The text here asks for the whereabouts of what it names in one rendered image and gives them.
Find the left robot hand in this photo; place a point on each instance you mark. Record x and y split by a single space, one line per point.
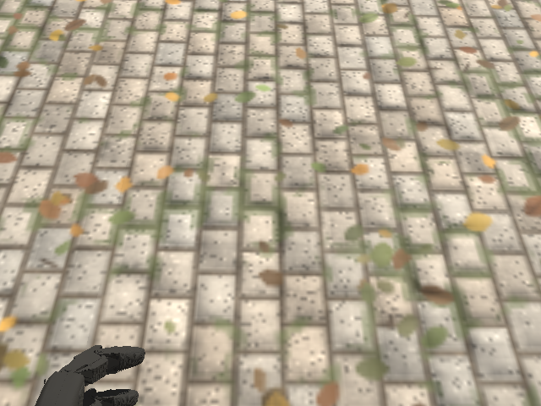
67 387

